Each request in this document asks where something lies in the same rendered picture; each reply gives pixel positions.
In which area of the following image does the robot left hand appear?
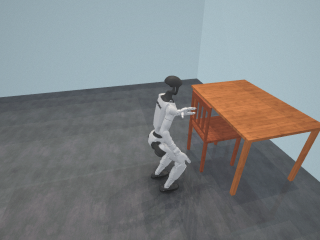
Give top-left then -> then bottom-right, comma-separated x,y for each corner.
180,107 -> 196,119

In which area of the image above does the right robot thigh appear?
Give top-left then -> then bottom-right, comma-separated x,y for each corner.
153,142 -> 185,168

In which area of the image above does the chair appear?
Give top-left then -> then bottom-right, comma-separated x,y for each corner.
187,90 -> 242,173

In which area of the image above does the robot right forearm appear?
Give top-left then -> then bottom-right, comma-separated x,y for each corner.
162,130 -> 181,156

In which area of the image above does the table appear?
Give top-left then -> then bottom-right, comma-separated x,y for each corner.
191,79 -> 320,196

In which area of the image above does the right robot upper arm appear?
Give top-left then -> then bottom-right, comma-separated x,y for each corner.
159,103 -> 178,137

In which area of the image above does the robot right hand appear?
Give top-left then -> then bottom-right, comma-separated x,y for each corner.
176,152 -> 191,168

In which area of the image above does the humanoid robot head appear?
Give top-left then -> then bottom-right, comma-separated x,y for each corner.
160,75 -> 183,103

